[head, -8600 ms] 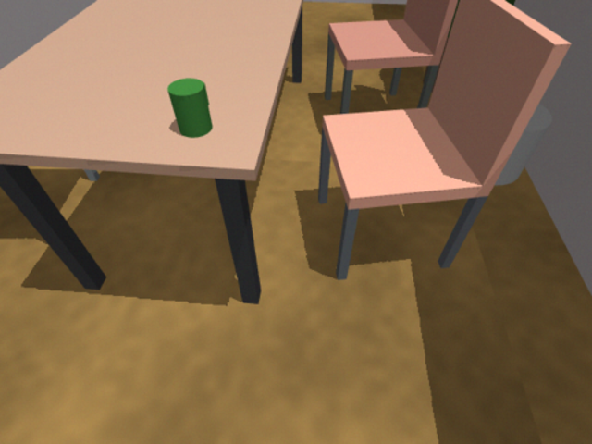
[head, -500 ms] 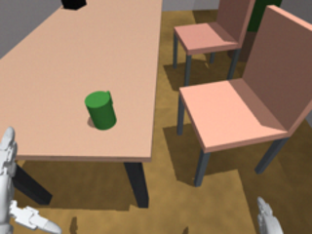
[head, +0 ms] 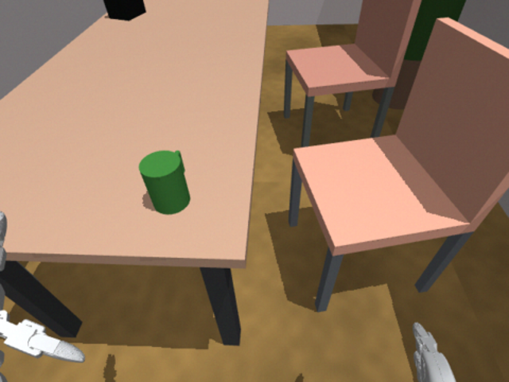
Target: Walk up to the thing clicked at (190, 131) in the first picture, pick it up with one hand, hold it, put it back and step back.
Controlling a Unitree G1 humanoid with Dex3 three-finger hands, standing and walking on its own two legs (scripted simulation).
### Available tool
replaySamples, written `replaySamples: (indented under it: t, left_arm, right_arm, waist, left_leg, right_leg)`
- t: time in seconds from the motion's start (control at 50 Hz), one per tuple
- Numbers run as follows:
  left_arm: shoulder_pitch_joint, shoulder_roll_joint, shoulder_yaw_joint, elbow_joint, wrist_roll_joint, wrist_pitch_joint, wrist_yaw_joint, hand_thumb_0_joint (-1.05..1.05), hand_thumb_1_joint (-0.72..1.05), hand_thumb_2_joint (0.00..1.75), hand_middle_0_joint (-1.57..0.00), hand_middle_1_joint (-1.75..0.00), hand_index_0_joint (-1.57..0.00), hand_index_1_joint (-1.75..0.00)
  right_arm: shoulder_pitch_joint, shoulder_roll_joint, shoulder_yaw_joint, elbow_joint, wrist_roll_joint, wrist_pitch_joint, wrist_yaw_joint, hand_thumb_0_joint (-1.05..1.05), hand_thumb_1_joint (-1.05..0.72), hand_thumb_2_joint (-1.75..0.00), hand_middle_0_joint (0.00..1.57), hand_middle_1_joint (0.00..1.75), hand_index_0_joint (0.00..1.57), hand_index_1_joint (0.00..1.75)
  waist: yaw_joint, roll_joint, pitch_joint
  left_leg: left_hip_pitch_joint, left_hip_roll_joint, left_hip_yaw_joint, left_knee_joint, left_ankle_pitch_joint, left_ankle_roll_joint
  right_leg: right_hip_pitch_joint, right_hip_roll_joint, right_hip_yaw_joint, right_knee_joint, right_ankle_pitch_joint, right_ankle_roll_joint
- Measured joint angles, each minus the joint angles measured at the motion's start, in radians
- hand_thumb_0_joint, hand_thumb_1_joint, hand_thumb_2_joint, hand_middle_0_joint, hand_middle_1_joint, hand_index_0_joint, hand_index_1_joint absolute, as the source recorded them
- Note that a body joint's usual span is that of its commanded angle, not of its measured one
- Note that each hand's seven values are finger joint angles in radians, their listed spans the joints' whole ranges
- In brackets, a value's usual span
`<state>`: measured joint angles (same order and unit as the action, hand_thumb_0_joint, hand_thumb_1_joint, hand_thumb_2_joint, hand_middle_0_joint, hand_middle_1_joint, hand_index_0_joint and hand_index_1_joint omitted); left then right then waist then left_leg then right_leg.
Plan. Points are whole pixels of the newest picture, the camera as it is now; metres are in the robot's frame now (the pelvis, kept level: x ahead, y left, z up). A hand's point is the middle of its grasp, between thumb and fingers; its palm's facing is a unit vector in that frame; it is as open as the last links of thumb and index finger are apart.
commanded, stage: go down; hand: left
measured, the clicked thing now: (169, 177) +0.50 +0.21 +0.04
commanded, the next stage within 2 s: none
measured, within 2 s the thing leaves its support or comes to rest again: neither
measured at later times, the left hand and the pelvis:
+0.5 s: hand (30, 213) +0.30 +0.33 +0.16, palm faces +0.19 -0.97 -0.11, open 17.5 cm; pelvis +0.00 +0.01 +0.00, yaw -1 degrees
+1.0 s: hand (15, 193) +0.33 +0.37 +0.17, palm faces +0.16 -0.99 -0.01, open 17.7 cm; pelvis -0.01 +0.02 +0.00, yaw -1 degrees
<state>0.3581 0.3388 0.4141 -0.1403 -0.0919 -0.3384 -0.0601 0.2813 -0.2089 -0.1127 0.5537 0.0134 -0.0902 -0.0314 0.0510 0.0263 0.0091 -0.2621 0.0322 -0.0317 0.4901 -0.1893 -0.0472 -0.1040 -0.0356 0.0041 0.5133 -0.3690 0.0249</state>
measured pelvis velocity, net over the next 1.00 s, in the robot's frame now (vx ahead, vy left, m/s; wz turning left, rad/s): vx -0.01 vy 0.02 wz -0.01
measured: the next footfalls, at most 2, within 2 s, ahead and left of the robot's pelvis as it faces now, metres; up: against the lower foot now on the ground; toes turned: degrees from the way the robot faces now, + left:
none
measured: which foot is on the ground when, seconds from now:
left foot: down 0.00-1.00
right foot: down 0.00-1.00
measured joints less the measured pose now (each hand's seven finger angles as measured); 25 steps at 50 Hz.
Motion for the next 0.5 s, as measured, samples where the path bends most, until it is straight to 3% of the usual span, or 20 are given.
replaySamples:
  t: [0.12, 0.32, 0.4, 0.5]
  left_arm:
    - [-0.168, 0.053, 0.059, 0.130, -0.062, 0.055, -0.068, -0.01, -0.57, 0.08, -0.05, -0.07, -0.05, -0.08]
    - [-0.445, 0.184, 0.127, 0.439, -0.166, 0.252, -0.284, -0.01, -0.56, 0.10, -0.04, -0.06, -0.03, -0.07]
    - [-0.490, 0.200, 0.153, 0.487, -0.180, 0.295, -0.336, -0.01, -0.56, 0.10, -0.03, -0.06, -0.02, -0.07]
    - [-0.507, 0.200, 0.163, 0.503, -0.176, 0.332, -0.363, -0.01, -0.55, 0.10, -0.03, -0.05, -0.02, -0.06]
  right_arm:
    - [-0.034, 0.008, 0.025, 0.043, 0.010, 0.005, -0.024, -0.01, 0.49, -0.06, 0.06, 0.05, 0.05, 0.05]
    - [-0.041, -0.003, 0.088, 0.041, 0.032, -0.012, -0.061, -0.01, 0.49, -0.06, 0.06, 0.05, 0.05, 0.05]
    - [-0.013, -0.016, 0.085, 0.033, 0.033, -0.031, -0.065, -0.01, 0.49, -0.06, 0.06, 0.05, 0.05, 0.05]
    - [0.009, -0.032, 0.075, 0.035, 0.029, -0.043, -0.066, -0.01, 0.49, -0.06, 0.06, 0.05, 0.05, 0.05]
  waist:
    - [-0.012, -0.002, -0.003]
    - [-0.050, -0.008, -0.030]
    - [-0.051, -0.018, -0.050]
    - [-0.044, -0.021, -0.056]
  left_leg:
    - [-0.020, -0.002, -0.008, 0.018, -0.004, 0.000]
    - [-0.044, 0.001, 0.007, 0.001, 0.008, 0.009]
    - [-0.053, 0.001, 0.019, 0.001, 0.004, 0.012]
    - [-0.063, 0.003, 0.026, 0.013, -0.007, 0.016]
  right_leg:
    - [-0.015, 0.000, -0.007, 0.015, -0.005, 0.000]
    - [-0.042, 0.000, 0.007, -0.009, 0.016, 0.006]
    - [-0.053, -0.001, 0.019, -0.015, 0.019, 0.009]
    - [-0.059, -0.001, 0.026, -0.019, 0.020, 0.013]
